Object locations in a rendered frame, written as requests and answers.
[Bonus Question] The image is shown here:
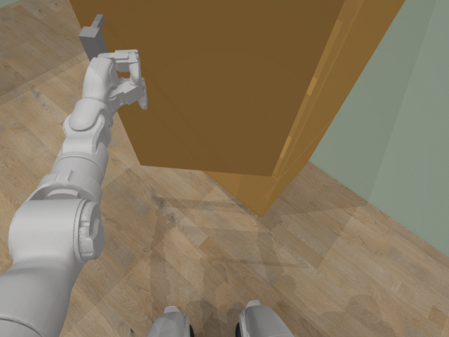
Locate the robot left hand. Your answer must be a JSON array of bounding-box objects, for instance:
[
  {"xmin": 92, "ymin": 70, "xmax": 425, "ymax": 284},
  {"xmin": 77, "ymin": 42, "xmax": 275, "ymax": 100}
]
[{"xmin": 82, "ymin": 49, "xmax": 147, "ymax": 116}]

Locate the cupboard door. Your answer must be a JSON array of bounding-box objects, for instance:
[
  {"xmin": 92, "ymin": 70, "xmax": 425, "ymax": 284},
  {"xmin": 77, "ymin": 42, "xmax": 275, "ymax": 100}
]
[{"xmin": 69, "ymin": 0, "xmax": 344, "ymax": 177}]

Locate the robot left upper arm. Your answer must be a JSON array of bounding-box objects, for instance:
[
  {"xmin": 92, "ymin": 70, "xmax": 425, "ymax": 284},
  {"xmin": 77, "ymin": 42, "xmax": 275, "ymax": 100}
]
[{"xmin": 0, "ymin": 199, "xmax": 105, "ymax": 337}]

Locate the right robot thigh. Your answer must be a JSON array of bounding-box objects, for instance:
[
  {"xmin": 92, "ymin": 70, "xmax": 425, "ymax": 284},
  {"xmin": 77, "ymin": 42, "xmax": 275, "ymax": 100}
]
[{"xmin": 239, "ymin": 305, "xmax": 294, "ymax": 337}]

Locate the right robot shin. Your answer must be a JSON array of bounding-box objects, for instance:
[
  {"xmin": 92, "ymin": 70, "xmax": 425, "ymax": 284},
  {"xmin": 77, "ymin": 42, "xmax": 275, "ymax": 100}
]
[{"xmin": 246, "ymin": 300, "xmax": 260, "ymax": 308}]

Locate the handle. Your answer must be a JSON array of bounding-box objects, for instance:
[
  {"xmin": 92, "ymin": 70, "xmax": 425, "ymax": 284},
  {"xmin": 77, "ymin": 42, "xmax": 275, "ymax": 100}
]
[{"xmin": 79, "ymin": 14, "xmax": 125, "ymax": 81}]

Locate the left robot forearm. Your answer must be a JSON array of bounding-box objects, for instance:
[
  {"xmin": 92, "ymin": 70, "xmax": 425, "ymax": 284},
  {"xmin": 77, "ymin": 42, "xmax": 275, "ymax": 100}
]
[{"xmin": 8, "ymin": 98, "xmax": 114, "ymax": 261}]

